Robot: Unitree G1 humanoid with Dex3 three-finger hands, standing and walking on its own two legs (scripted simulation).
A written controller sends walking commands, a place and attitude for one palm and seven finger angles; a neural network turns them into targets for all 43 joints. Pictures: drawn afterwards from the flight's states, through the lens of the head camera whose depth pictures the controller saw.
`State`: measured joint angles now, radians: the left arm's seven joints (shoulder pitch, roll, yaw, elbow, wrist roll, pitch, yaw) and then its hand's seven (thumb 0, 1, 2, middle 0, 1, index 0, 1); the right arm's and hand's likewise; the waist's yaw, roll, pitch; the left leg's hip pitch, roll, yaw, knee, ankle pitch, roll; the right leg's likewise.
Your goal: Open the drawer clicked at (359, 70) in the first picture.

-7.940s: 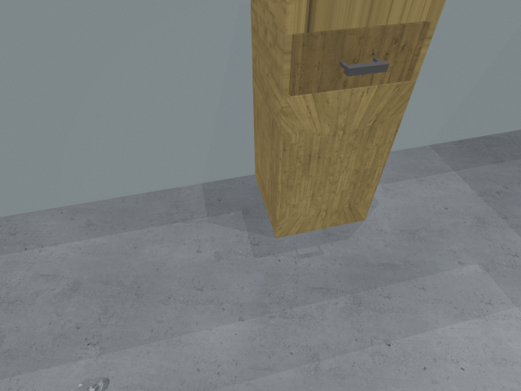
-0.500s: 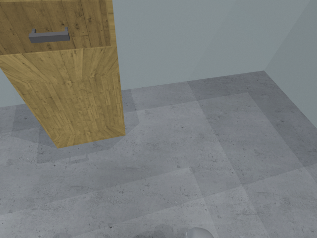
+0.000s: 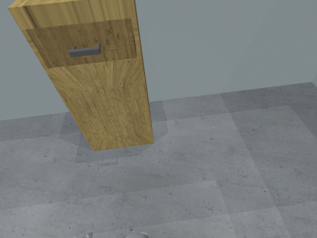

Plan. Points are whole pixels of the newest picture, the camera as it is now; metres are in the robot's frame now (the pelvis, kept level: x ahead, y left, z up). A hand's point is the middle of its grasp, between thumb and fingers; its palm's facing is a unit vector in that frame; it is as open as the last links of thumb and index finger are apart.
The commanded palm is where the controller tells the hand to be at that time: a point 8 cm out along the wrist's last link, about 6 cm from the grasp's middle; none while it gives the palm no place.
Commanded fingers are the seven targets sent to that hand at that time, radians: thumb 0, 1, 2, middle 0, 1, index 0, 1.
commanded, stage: take the last steps up to it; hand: left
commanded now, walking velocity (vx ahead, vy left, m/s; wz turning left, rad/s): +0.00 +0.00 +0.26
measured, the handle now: (85, 49) +0.83 +0.34 +0.07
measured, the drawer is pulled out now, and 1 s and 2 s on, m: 0.00 0.00 0.00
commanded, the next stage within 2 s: come to a stop and stand still in 1.16 s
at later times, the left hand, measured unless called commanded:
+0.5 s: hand out of the picture -0.03 +0.24 -0.18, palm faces +0.14 -0.98 -0.17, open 7.4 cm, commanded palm none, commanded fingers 0.00 0.90 0.90 -0.20 -0.30 -0.20 -0.30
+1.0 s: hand (106, 202) +0.26 +0.19 -0.16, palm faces +0.12 -0.96 -0.24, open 7.2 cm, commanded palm none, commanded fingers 0.00 0.90 0.90 -0.20 -0.30 -0.20 -0.30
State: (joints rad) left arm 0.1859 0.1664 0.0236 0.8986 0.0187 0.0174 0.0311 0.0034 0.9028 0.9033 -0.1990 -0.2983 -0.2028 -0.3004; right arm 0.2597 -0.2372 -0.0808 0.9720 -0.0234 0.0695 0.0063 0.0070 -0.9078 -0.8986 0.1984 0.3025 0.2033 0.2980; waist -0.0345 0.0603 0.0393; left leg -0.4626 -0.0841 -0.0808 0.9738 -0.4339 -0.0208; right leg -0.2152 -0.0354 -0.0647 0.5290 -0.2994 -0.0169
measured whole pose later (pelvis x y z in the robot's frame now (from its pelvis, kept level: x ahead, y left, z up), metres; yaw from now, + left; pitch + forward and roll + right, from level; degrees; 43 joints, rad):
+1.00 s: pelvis +0.20 +0.00 +0.00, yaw +4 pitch -3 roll +1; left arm 0.21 0.16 0.05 1.04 0.02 -0.06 0.02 -0.01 0.94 0.90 -0.20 -0.30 -0.20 -0.30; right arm 0.33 -0.17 -0.06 1.10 -0.03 -0.01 -0.01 0.01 -0.91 -0.90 0.20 0.30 0.20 0.30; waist -0.03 0.03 0.04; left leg -0.46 0.10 0.04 1.19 -0.31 0.01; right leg -0.25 -0.02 -0.17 0.50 -0.20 -0.07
